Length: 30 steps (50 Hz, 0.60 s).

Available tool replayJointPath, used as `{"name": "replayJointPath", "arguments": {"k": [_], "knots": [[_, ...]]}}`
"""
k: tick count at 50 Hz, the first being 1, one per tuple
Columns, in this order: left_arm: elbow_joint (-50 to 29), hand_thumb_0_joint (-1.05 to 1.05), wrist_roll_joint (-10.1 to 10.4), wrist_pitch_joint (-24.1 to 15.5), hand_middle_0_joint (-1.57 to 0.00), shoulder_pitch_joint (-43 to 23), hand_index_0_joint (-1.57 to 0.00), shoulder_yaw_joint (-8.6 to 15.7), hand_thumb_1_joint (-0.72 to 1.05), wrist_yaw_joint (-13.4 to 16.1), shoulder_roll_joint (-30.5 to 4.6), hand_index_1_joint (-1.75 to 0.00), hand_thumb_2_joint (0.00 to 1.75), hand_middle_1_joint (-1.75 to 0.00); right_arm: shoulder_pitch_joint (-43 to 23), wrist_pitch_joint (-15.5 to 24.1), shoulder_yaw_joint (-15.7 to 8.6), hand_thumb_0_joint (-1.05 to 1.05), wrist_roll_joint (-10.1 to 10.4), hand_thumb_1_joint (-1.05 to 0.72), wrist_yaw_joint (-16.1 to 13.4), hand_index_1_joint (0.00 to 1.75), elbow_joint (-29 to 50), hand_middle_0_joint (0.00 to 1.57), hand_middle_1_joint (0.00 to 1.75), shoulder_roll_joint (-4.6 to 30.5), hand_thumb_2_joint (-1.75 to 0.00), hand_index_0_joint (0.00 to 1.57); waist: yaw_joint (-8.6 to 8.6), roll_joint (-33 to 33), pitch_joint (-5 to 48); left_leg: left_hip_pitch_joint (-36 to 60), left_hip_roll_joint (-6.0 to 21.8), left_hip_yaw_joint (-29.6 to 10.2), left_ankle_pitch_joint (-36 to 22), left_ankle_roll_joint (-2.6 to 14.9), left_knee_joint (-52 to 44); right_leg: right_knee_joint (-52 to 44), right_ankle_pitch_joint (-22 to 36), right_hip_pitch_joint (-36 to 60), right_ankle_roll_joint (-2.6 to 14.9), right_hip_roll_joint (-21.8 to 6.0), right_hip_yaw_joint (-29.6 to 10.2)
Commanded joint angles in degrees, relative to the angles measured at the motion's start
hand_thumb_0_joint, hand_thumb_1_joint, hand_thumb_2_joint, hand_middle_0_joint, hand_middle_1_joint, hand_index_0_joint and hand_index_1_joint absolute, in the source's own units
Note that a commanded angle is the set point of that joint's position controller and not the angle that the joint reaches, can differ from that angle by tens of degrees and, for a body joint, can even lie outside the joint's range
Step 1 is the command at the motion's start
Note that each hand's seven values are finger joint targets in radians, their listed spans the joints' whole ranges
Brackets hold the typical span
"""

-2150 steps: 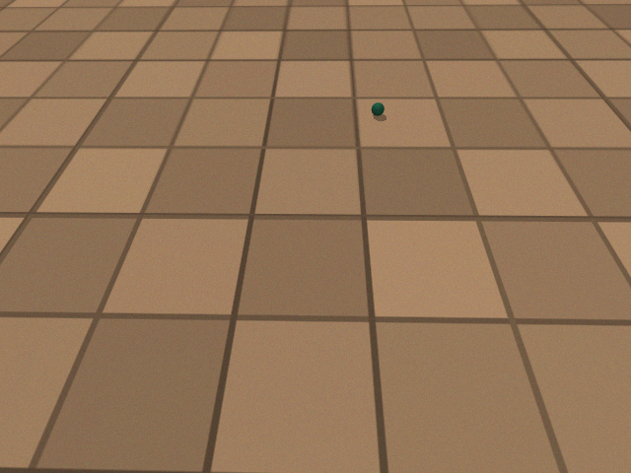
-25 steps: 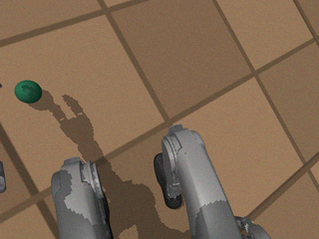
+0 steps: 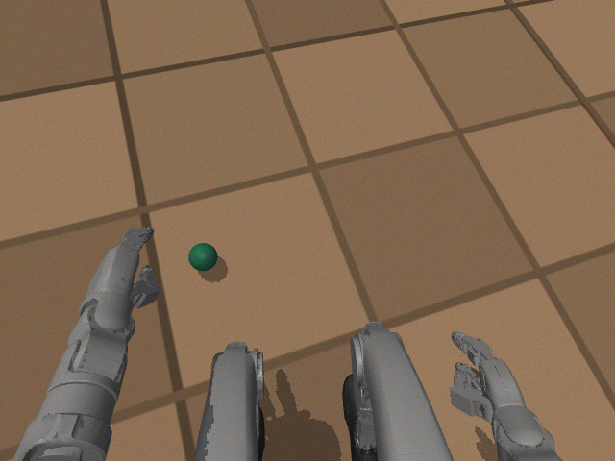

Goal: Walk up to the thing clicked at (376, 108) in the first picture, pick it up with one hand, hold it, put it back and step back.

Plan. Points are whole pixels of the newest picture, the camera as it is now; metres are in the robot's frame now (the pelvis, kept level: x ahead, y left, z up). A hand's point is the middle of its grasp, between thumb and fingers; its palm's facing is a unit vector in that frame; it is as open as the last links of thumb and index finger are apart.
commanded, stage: home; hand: left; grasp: from above
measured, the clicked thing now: (203, 257) +0.55 +0.22 -0.51
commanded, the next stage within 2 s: none
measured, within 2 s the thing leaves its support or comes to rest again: neither
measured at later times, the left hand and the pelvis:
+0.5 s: hand (127, 339) +0.26 +0.17 +0.08, palm faces +0.06 -0.98 -0.21, open 7.4 cm; pelvis +0.06 -0.01 +0.16, yaw +1 degrees
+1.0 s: hand (91, 387) +0.22 +0.17 +0.13, palm faces +0.07 -0.98 -0.20, open 7.4 cm; pelvis +0.07 -0.01 +0.18, yaw +2 degrees
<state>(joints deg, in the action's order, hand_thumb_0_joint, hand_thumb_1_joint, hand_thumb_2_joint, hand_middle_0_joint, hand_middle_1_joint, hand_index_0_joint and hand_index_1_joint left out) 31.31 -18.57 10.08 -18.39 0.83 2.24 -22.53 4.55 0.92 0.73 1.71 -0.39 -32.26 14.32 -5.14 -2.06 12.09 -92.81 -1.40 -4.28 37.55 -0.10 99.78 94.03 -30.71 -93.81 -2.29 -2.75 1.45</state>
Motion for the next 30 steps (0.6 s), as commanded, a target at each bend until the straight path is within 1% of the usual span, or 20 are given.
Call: {"name": "replayJointPath", "arguments": {"k": [1,3,4,6,7,8,9,11,12,15,19,20,21,22,23,24,25,27,28,30], "knots": [[-13.1,0.0,6.5,0.7,-0.2,-3.5,-0.2,3.8,0.9,2.7,-6.3,-0.3,0.9,-0.3,4.9,3.1,-3.6,0.0,0.5,-0.9,-1.9,0.3,4.9,0.2,0.3,8.7,-0.9,0.2,-1.38,-3.6,23.5,24.9,0.5,-0.5,-6.0,1.13,-22.6,-16.8,4.0,25.0,3.42,1.6,1.0],[-16.5,0.0,9.5,1.8,-0.2,-1.1,-0.2,4.8,0.9,3.2,-6.3,-0.3,0.9,-0.3,4.1,3.8,-3.2,0.0,0.5,-0.9,-2.7,0.3,5.6,0.2,0.3,8.0,-0.9,0.2,-1.03,-2.0,23.9,26.4,0.3,0.4,-6.0,1.48,-24.3,-20.6,3.9,30.7,3.22,1.8,0.0],[-18.0,0.0,10.6,2.4,-0.2,0.4,-0.2,4.2,0.9,3.2,-5.3,-0.3,0.9,-0.3,3.9,4.3,-3.1,0.0,0.5,-0.9,-3.0,0.3,5.6,0.2,0.3,7.7,-0.9,0.2,-1.4,-2.5,22.5,27.6,0.5,0.7,-7.2,1.47,-25.5,-22.0,5.1,32.1,3.19,1.9,0.0],[-21.2,0.0,13.1,3.3,-0.2,4.8,-0.2,5.3,0.9,3.6,-4.7,-0.3,0.9,-0.3,3.9,5.2,-2.8,0.0,0.6,-0.9,-3.9,0.3,6.1,0.2,0.3,7.0,-0.9,0.2,-0.7,-1.4,22.8,30.2,0.3,1.2,-9.4,1.59,-27.2,-25.0,7.0,37.1,3.01,2.0,-0.4],[-22.3,0.0,14.2,3.8,-0.2,6.6,-0.2,5.6,0.9,3.9,-4.5,-0.3,0.9,-0.3,3.7,5.5,-2.4,0.0,0.7,-0.9,-4.3,0.3,6.5,0.2,0.3,6.6,-0.9,0.2,-0.15,-0.6,22.8,31.3,0.3,1.2,-8.7,1.68,-28.7,-26.8,6.2,39.6,2.89,2.1,-0.7],[-23.2,0.0,14.9,4.4,-0.2,8.2,-0.2,4.5,0.9,3.9,-2.9,-0.3,0.9,-0.3,3.9,5.9,-2.1,0.0,0.6,-0.9,-4.8,0.3,6.3,0.2,0.3,6.1,-0.9,0.2,-1.06,-0.6,20.7,32.2,0.4,1.4,-9.2,1.71,-29.9,-28.6,7.0,40.5,2.8,2.1,-0.8],[-24.3,0.0,15.8,4.8,-0.2,9.6,-0.2,4.6,0.9,3.9,-2.0,-0.3,0.9,-0.3,4.3,6.3,-1.8,0.0,0.7,-0.9,-5.2,0.3,6.2,0.2,0.3,5.9,-0.9,0.2,-0.85,-1.5,19.6,34.2,0.7,1.0,-10.1,1.47,-31.6,-29.4,7.8,41.3,2.85,2.1,-0.7],[-26.6,0.0,17.8,5.6,-0.2,13.1,-0.2,6.6,0.9,4.0,-1.8,-0.3,0.9,-0.3,4.9,7.0,-1.7,0.0,0.8,-0.9,-6.3,0.3,6.3,0.2,0.3,5.9,-0.9,0.2,0.35,-2.5,19.4,38.2,0.9,0.8,-12.4,1.3,-34.0,-31.4,9.6,44.1,2.96,2.2,-0.5],[-27.4,0.0,18.4,6.2,-0.2,15.3,-0.2,5.8,0.9,3.9,-0.7,-0.3,0.9,-0.3,5.3,7.3,-1.4,0.0,0.9,-0.9,-6.7,0.3,6.6,0.2,0.3,5.7,-0.9,0.2,0.24,-1.9,19.1,40.4,1.0,0.6,-14.0,1.17,-35.3,-32.4,10.9,45.7,2.97,2.3,-0.3],[-30.4,0.0,20.1,7.6,-0.2,20.7,-0.2,6.1,0.9,3.9,0.9,-0.3,0.9,-0.3,6.1,8.2,-0.9,0.0,0.6,-0.9,-8.0,0.3,7.0,0.2,0.3,5.1,-0.9,0.2,0.66,-1.6,16.0,43.6,0.9,1.2,-16.4,1.22,-38.3,-36.5,12.9,49.7,2.84,2.6,-0.1],[-34.7,0.0,21.7,9.5,-0.2,28.9,-0.2,5.9,0.9,3.4,2.5,-0.3,0.9,-0.3,7.4,9.3,-0.7,0.0,0.3,-0.9,-9.2,0.3,8.2,0.2,0.3,5.1,-0.9,0.2,1.58,-1.8,11.8,49.0,0.9,1.3,-17.9,0.88,-43.7,-41.4,14.0,54.5,2.72,2.9,0.5],[-36.6,0.0,21.9,9.8,-0.2,30.1,-0.2,5.1,0.9,3.2,3.2,-0.3,0.9,-0.3,7.6,9.6,-0.8,0.0,0.2,-0.9,-9.4,0.3,8.4,0.2,0.3,5.0,-0.9,0.2,1.23,-2.1,11.0,50.4,1.0,1.4,-18.8,0.78,-44.7,-42.4,14.7,55.3,2.74,3.1,0.7],[-38.4,0.0,22.2,10.2,-0.2,31.4,-0.2,5.4,0.9,3.0,3.1,-0.3,0.9,-0.3,7.8,9.9,-0.8,0.0,0.2,-0.9,-9.6,0.3,8.9,0.2,0.3,4.9,-0.9,0.2,1.55,-2.4,10.6,51.7,0.9,1.6,-19.1,0.72,-45.7,-43.5,14.9,56.4,2.67,3.1,0.9],[-39.3,0.0,22.2,10.6,-0.2,34.6,-0.2,4.8,0.9,2.9,3.8,-0.3,0.9,-0.3,8.2,10.3,-0.7,0.0,0.0,-0.9,-9.8,0.3,9.0,0.2,0.3,4.6,-0.9,0.2,1.55,-2.4,9.0,52.2,1.0,1.4,-20.3,0.65,-46.5,-44.4,15.7,57.3,2.7,3.2,1.1],[-40.1,0.0,22.3,11.1,-0.2,37.0,-0.2,5.4,0.9,2.8,3.6,-0.3,0.9,-0.3,8.3,10.6,-0.7,0.0,0.0,-0.9,-10.0,0.3,9.5,0.2,0.3,4.7,-0.9,0.2,2.07,-1.3,8.9,53.0,1.0,1.5,-20.7,0.69,-47.4,-45.1,15.8,58.4,2.7,3.3,1.4],[-41.4,0.0,22.3,11.4,-0.2,38.8,-0.2,4.5,0.9,2.5,4.0,-0.3,0.9,-0.3,8.3,10.8,-0.7,0.0,0.0,-0.9,-10.1,0.3,9.7,0.2,0.3,4.6,-0.9,0.2,2.2,-1.2,7.6,53.5,0.9,1.5,-21.6,0.68,-48.1,-45.9,16.4,59.0,2.7,3.4,1.7],[-42.9,0.0,22.3,11.8,-0.2,40.5,-0.2,4.5,0.9,2.4,4.1,-0.3,0.9,-0.3,8.3,11.0,-0.7,0.0,-0.1,-0.9,-10.2,0.3,10.3,0.2,0.3,4.5,-0.9,0.2,2.16,-1.2,7.3,54.3,0.8,1.7,-21.9,0.79,-48.6,-46.7,16.7,59.8,2.65,3.5,1.7],[-45.2,0.0,22.3,12.2,-0.2,41.8,-0.2,4.2,0.9,1.9,4.2,-0.3,0.9,-0.3,8.3,11.6,-0.7,0.0,-0.1,-0.9,-10.4,0.3,10.8,0.2,0.3,4.6,-0.9,0.2,2.37,-0.8,4.7,54.8,1.0,1.4,-20.9,0.76,-50.5,-47.7,15.8,59.9,2.61,3.7,2.3],[-45.5,0.0,22.2,12.5,-0.2,42.6,-0.2,3.6,0.9,1.6,4.7,-0.3,0.9,-0.3,8.3,11.9,-0.8,0.0,-0.2,-0.9,-10.5,0.3,10.8,0.2,0.3,4.5,-0.9,0.2,1.89,-1.1,3.6,55.2,1.0,1.4,-20.6,0.75,-51.1,-48.2,15.4,59.5,2.69,3.8,2.4],[-46.9,0.0,22.2,12.8,-0.2,44.3,-0.2,3.8,0.9,1.1,4.6,-0.3,0.9,-0.3,8.1,12.5,-1.0,0.0,-0.4,-0.9,-10.7,0.3,11.2,0.2,0.3,4.7,-0.9,0.2,2.25,-0.3,1.9,55.7,1.4,0.7,-20.1,0.75,-52.5,-48.8,14.6,59.7,2.64,4.0,3.1]]}}
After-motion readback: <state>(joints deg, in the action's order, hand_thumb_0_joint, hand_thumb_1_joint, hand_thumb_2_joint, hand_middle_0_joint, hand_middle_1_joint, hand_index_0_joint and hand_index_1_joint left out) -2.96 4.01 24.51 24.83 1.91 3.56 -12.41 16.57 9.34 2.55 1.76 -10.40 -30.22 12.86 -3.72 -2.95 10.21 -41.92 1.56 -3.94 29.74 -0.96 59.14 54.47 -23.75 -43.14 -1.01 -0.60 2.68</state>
